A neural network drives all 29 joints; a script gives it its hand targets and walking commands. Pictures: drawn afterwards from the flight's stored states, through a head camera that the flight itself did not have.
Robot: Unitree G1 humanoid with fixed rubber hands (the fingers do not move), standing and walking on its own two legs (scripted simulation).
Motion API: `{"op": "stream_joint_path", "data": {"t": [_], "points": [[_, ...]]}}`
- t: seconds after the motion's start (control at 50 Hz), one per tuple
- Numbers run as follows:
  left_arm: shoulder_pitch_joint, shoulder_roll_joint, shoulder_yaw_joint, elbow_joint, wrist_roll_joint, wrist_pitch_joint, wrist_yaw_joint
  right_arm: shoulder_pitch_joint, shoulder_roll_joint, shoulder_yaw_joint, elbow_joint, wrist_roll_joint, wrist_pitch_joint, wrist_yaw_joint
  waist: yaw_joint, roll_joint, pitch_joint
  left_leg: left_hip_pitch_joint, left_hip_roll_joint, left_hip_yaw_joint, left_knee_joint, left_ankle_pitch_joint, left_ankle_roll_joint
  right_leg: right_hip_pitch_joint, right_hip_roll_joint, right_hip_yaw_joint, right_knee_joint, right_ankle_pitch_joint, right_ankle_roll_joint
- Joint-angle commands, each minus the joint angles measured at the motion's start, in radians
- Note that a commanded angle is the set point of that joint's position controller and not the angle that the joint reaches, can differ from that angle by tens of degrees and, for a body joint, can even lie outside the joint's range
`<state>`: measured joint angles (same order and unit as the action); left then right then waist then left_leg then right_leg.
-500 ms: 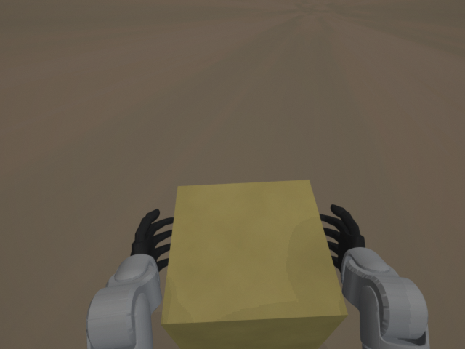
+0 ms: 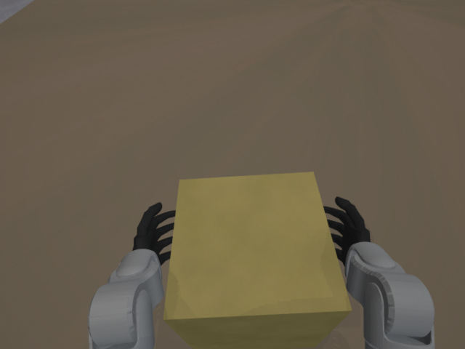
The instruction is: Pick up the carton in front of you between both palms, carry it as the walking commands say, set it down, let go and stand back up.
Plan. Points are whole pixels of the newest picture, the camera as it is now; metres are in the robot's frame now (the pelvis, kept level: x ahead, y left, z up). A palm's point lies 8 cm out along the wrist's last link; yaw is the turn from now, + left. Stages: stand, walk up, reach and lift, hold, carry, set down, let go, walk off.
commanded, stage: carry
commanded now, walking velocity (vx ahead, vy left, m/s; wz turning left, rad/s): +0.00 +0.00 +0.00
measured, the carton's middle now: (251, 268) +0.24 +0.00 +0.00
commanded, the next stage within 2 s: none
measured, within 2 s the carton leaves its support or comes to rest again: neither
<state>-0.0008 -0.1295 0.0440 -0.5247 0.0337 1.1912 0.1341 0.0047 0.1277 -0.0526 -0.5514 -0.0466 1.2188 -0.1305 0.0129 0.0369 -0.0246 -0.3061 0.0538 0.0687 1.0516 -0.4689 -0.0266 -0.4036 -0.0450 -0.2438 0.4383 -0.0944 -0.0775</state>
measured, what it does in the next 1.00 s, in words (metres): walks ahead: left foot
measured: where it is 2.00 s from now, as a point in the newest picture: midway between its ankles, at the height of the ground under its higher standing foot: outside the picture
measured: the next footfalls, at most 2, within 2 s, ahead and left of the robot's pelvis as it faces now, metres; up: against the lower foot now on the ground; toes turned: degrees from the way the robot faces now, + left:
left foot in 0.24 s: +0.18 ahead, +0.14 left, +0.00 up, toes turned -12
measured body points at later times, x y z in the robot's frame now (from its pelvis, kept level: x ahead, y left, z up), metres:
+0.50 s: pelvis +0.16 +0.02 +0.00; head +0.14 +0.03 +0.45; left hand +0.41 +0.16 +0.09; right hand +0.40 -0.14 +0.09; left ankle +0.15 +0.13 -0.73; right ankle +0.09 -0.08 -0.73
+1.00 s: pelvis +0.15 +0.02 +0.00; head +0.13 +0.03 +0.45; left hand +0.43 +0.16 +0.05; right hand +0.42 -0.14 +0.05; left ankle +0.15 +0.13 -0.73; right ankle +0.09 -0.08 -0.73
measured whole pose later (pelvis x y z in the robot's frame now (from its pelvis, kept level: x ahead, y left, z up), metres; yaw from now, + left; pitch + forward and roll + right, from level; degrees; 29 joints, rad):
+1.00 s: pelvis +0.15 +0.02 +0.00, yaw -3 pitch +2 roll +0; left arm -0.09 -0.13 0.09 -0.09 0.18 0.94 0.05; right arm -0.09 0.13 -0.08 -0.09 -0.18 0.94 -0.06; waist 0.00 -0.01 -0.11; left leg -0.27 0.07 0.19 0.51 -0.27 0.01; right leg -0.18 -0.07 -0.18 0.49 -0.34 0.00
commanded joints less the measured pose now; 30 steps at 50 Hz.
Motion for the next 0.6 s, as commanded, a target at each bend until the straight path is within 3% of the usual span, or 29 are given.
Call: {"op": "stream_joint_path", "data": {"t": [0.0,0.08,0.12,0.16,0.2,0.22,0.24,0.26,0.32,0.38,0.58], "points": [[-0.310,-0.875,-0.636,-0.114,-0.280,-0.026,-0.142,-0.353,0.862,0.691,-0.116,0.276,-0.046,0.123,-0.007,-0.142,-0.360,-0.068,0.041,-0.034,-0.185,0.065,0.016,0.399,-0.251,0.213,-0.163,0.548,-0.025],[-0.279,-0.856,-0.652,-0.113,-0.279,-0.046,-0.164,-0.295,0.865,0.690,-0.100,0.241,-0.071,0.121,-0.006,-0.180,-0.362,0.003,0.003,0.036,-0.437,0.103,0.005,0.381,-0.231,0.152,-0.157,0.450,-0.052],[-0.275,-0.829,-0.653,-0.125,-0.279,-0.046,-0.163,-0.301,0.841,0.690,-0.120,0.238,-0.070,0.117,-0.003,-0.194,-0.353,0.028,0.014,0.061,-0.498,0.199,0.004,0.352,-0.223,0.133,-0.138,0.381,-0.046],[-0.292,-0.798,-0.649,-0.138,-0.276,-0.037,-0.155,-0.316,0.808,0.685,-0.136,0.244,-0.059,0.114,-0.011,-0.165,-0.317,0.108,0.027,0.087,-0.617,0.383,0.001,0.266,-0.191,0.101,-0.103,0.225,-0.017],[-0.290,-0.751,-0.630,-0.117,-0.254,-0.018,-0.140,-0.322,0.747,0.665,-0.130,0.245,-0.036,0.108,-0.010,-0.127,-0.275,0.176,0.078,0.067,-0.671,0.447,-0.006,0.185,-0.166,0.114,-0.081,0.014,0.026],[-0.282,-0.723,-0.614,-0.091,-0.238,-0.007,-0.129,-0.325,0.705,0.650,-0.120,0.245,-0.021,0.104,-0.005,-0.074,-0.244,0.189,0.141,0.010,-0.672,0.517,-0.003,0.134,-0.148,0.111,-0.051,-0.083,0.044],[-0.287,-0.693,-0.604,-0.097,-0.228,0.007,-0.119,-0.342,0.679,0.641,-0.096,0.246,-0.014,0.100,-0.001,-0.017,-0.203,0.125,0.163,-0.012,-0.640,0.557,0.012,0.148,-0.113,0.119,-0.078,-0.060,0.071],[-0.302,-0.671,-0.598,-0.092,-0.227,0.022,-0.111,-0.333,0.671,0.626,-0.063,0.246,-0.007,0.098,-0.005,0.028,-0.174,0.077,0.157,-0.015,-0.641,0.554,0.019,0.184,-0.119,0.126,-0.069,-0.022,0.078],[-0.307,-0.657,-0.593,-0.053,-0.223,0.041,-0.096,-0.305,0.657,0.589,-0.007,0.244,0.008,0.096,-0.007,0.026,-0.212,0.100,0.147,0.000,-0.597,0.767,0.027,0.236,-0.128,0.132,0.019,0.208,0.082],[-0.331,-0.697,-0.605,-0.055,-0.238,0.038,-0.096,-0.327,0.695,0.590,-0.010,0.254,0.003,0.098,-0.009,0.020,-0.282,0.150,0.140,0.012,-0.557,0.866,0.030,0.257,-0.120,0.127,0.049,0.276,0.090],[-0.333,-0.752,-0.626,-0.005,-0.217,-0.015,-0.146,-0.360,0.744,0.628,0.010,0.236,-0.048,0.142,-0.012,-0.035,-0.327,0.173,0.123,0.027,-0.507,0.866,0.037,0.283,-0.113,0.124,0.078,0.350,0.094]]}}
